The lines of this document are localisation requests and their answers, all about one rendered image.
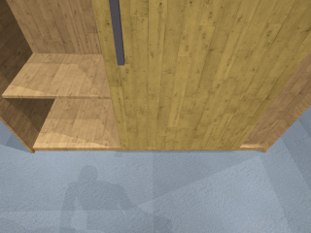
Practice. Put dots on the wardrobe door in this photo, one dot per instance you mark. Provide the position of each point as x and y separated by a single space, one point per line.
290 96
199 74

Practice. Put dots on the handle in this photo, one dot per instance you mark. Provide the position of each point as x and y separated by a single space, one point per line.
115 12

